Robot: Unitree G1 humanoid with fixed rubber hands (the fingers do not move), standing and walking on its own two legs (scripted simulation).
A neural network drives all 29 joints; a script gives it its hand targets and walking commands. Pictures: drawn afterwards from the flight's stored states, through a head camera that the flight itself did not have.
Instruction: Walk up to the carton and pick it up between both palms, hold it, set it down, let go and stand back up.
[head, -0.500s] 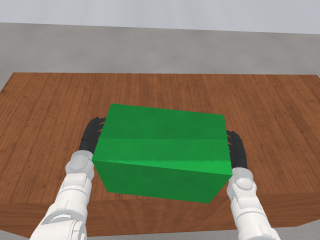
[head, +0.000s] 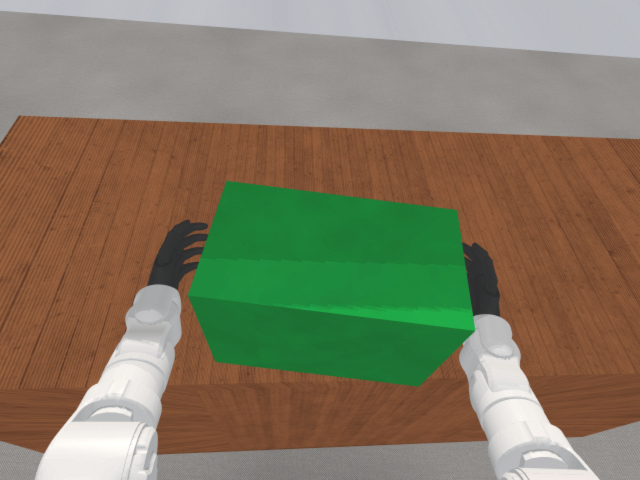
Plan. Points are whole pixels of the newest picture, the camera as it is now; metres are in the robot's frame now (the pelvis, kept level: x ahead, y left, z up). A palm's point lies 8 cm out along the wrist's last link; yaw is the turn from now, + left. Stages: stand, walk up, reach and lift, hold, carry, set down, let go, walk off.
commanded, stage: set down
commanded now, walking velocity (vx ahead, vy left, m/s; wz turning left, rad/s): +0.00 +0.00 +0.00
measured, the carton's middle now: (329, 290) +0.36 -0.02 -0.01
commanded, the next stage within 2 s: none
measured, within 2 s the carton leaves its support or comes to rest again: neither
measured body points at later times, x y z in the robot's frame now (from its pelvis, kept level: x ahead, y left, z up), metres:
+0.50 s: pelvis -0.03 -0.01 +0.00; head -0.02 +0.01 +0.45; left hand +0.31 +0.22 -0.01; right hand +0.27 -0.24 +0.00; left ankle +0.00 +0.10 -0.74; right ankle -0.01 -0.15 -0.74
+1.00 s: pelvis -0.06 -0.01 -0.01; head -0.07 +0.00 +0.44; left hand +0.26 +0.23 -0.01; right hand +0.23 -0.24 +0.00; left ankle +0.00 +0.10 -0.74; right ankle -0.01 -0.15 -0.74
